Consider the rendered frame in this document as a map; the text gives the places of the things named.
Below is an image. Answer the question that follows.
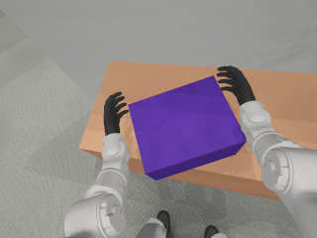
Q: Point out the robot right upper arm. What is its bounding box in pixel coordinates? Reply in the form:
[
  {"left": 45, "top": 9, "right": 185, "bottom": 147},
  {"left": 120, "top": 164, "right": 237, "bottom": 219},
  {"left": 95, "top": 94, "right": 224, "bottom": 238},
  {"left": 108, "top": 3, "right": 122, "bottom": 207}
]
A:
[{"left": 261, "top": 146, "right": 317, "bottom": 238}]

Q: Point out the robot left upper arm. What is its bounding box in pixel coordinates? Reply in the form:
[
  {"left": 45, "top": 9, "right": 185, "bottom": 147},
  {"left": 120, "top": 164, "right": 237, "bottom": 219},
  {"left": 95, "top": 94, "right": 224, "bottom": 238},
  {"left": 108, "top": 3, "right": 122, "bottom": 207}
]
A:
[{"left": 61, "top": 192, "right": 126, "bottom": 238}]

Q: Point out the robot left forearm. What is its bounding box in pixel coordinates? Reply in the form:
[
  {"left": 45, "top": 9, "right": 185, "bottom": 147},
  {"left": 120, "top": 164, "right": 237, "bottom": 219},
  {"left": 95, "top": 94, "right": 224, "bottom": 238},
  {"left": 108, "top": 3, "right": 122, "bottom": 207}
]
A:
[{"left": 64, "top": 133, "right": 131, "bottom": 237}]

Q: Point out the left robot hand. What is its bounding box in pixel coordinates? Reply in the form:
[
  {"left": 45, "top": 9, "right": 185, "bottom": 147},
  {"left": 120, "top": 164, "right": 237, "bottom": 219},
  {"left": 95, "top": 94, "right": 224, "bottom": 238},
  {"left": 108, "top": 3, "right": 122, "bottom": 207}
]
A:
[{"left": 103, "top": 91, "right": 129, "bottom": 136}]

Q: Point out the left robot shin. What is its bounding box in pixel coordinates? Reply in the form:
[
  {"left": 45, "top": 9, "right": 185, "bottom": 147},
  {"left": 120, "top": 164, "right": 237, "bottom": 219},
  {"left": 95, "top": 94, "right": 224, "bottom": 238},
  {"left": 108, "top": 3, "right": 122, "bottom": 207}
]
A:
[{"left": 147, "top": 218, "right": 164, "bottom": 228}]

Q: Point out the robot right forearm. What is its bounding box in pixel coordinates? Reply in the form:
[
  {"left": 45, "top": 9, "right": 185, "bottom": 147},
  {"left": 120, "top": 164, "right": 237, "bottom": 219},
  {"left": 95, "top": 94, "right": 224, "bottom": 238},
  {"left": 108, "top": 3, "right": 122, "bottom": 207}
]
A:
[{"left": 239, "top": 100, "right": 308, "bottom": 168}]

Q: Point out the pedestal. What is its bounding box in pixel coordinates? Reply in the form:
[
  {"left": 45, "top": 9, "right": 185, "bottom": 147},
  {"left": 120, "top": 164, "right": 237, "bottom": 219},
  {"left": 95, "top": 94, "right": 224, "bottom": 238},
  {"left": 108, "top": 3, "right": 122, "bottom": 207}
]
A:
[{"left": 79, "top": 60, "right": 317, "bottom": 201}]

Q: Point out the robot left foot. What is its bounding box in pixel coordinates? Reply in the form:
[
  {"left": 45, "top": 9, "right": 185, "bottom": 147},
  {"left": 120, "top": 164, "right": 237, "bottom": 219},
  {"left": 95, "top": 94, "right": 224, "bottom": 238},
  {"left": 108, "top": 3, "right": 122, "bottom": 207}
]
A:
[{"left": 157, "top": 210, "right": 170, "bottom": 238}]

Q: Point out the right robot hand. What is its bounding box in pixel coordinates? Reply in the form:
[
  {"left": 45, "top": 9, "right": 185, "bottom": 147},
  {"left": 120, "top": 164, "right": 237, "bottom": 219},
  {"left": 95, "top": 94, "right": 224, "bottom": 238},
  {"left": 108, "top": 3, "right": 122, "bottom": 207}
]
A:
[{"left": 216, "top": 65, "right": 256, "bottom": 106}]

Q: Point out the carton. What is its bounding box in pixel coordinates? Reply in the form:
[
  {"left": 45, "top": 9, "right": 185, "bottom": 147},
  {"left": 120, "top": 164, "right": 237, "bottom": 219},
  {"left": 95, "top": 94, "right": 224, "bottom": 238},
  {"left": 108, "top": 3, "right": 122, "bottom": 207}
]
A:
[{"left": 128, "top": 75, "right": 247, "bottom": 180}]

